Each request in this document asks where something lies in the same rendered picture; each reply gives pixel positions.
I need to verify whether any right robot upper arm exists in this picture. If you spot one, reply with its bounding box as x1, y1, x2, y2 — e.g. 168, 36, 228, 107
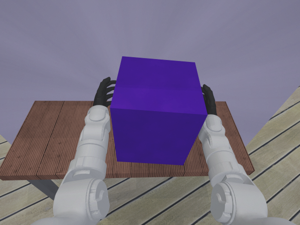
210, 181, 296, 225

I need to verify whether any left robot upper arm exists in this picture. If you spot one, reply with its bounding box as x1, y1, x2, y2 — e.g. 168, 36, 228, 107
30, 178, 110, 225

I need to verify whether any carton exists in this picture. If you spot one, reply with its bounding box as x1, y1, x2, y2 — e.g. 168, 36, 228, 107
110, 56, 208, 165

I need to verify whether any left robot hand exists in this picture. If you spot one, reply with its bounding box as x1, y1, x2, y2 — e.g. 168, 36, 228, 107
93, 77, 116, 107

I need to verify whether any left robot forearm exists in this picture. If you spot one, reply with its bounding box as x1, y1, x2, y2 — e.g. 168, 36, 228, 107
53, 105, 111, 211

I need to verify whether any table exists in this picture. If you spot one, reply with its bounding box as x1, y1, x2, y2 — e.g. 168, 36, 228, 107
0, 101, 255, 200

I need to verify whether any right robot hand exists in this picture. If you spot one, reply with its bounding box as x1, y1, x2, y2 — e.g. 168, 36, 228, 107
201, 84, 217, 116

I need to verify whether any right robot forearm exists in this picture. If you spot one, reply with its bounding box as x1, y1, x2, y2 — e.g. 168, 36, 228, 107
198, 114, 267, 205

